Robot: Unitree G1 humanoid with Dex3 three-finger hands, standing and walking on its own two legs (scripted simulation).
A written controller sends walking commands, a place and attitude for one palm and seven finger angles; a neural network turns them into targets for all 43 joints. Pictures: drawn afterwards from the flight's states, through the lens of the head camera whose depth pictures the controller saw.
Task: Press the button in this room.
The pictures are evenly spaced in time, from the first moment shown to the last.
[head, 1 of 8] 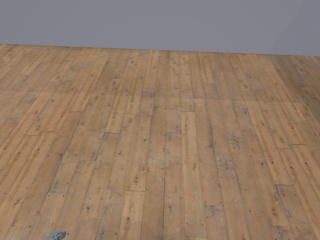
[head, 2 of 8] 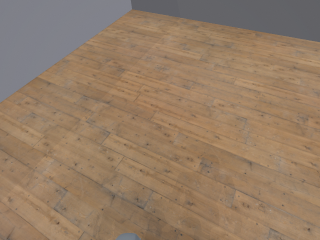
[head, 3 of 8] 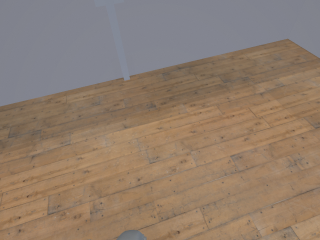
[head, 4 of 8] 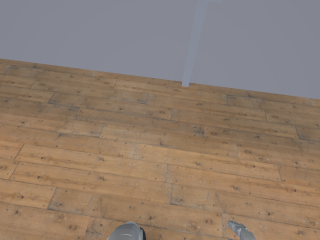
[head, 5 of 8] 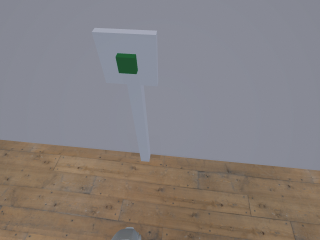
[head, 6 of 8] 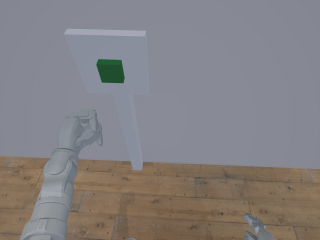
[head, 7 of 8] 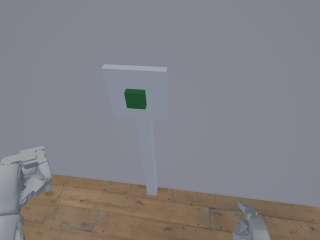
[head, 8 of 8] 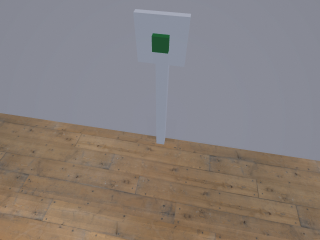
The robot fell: no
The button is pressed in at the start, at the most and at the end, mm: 0 13 0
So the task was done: yes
